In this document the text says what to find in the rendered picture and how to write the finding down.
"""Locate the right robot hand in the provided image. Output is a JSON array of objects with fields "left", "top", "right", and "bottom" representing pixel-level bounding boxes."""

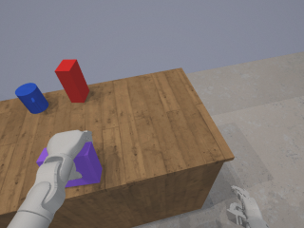
[{"left": 226, "top": 185, "right": 263, "bottom": 228}]

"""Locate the table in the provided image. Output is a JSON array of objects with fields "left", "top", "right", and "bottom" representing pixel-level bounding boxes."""
[{"left": 0, "top": 67, "right": 235, "bottom": 228}]

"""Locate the sponge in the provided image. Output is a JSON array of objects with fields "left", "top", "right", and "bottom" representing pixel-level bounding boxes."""
[{"left": 36, "top": 142, "right": 103, "bottom": 187}]

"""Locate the left robot forearm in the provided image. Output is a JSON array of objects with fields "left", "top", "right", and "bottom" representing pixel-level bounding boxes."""
[{"left": 7, "top": 153, "right": 73, "bottom": 228}]

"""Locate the right robot forearm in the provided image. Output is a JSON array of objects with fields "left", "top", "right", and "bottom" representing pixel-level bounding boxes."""
[{"left": 245, "top": 217, "right": 270, "bottom": 228}]

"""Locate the left robot hand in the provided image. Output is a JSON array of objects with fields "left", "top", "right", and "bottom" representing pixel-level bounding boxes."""
[{"left": 47, "top": 129, "right": 93, "bottom": 181}]

